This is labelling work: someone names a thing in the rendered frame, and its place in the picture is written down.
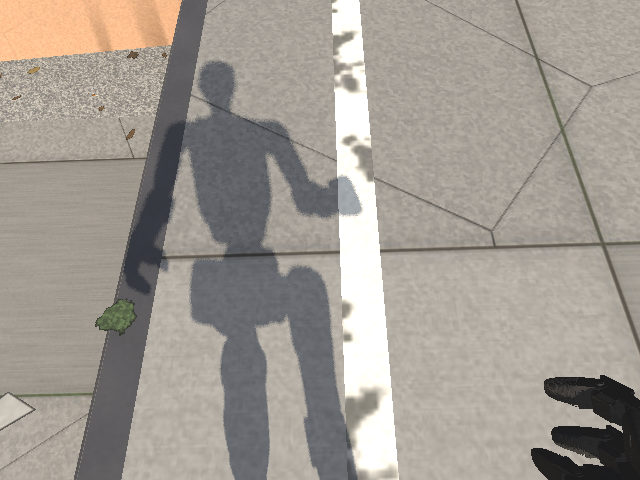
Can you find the right robot hand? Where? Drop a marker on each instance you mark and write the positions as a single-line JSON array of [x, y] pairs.
[[618, 452]]

